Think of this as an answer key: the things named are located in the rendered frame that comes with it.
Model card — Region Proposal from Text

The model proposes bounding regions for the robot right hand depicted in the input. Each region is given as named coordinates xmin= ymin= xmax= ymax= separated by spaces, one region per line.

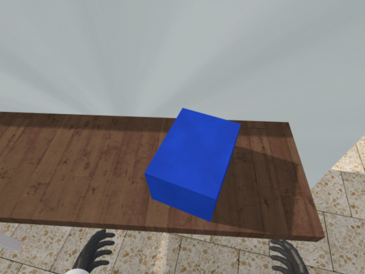
xmin=269 ymin=239 xmax=309 ymax=274

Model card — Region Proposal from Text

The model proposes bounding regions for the table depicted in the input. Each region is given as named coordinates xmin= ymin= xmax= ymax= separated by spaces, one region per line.
xmin=0 ymin=112 xmax=325 ymax=251

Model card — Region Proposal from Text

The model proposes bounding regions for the robot left hand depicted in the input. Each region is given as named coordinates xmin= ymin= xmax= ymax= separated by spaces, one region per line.
xmin=72 ymin=229 xmax=115 ymax=273

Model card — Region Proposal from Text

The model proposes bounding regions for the carton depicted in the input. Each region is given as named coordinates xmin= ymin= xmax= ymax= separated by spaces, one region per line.
xmin=144 ymin=108 xmax=241 ymax=222

